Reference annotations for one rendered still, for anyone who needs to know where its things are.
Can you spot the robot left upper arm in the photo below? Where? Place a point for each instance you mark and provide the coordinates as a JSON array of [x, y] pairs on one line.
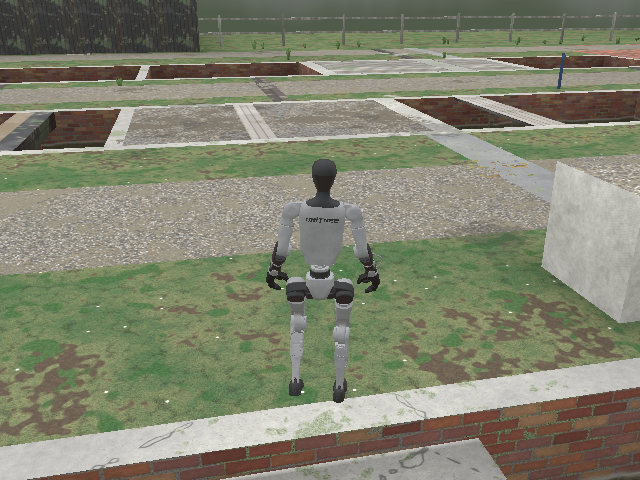
[[290, 211]]

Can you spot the robot right hand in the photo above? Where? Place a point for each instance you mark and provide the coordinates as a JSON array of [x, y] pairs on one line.
[[365, 279]]

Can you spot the robot right upper arm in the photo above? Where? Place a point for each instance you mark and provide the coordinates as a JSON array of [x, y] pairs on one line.
[[354, 214]]

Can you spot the right robot forearm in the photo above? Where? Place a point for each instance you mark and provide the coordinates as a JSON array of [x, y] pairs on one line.
[[369, 264]]

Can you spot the left robot forearm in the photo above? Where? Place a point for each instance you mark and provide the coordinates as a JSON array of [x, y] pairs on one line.
[[276, 262]]

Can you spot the robot head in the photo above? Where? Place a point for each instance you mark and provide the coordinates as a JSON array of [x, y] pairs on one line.
[[323, 173]]

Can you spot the robot left hand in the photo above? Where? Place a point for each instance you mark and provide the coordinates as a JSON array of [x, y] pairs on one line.
[[270, 280]]

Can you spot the left robot foot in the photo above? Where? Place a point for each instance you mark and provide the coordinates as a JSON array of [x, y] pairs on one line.
[[295, 388]]

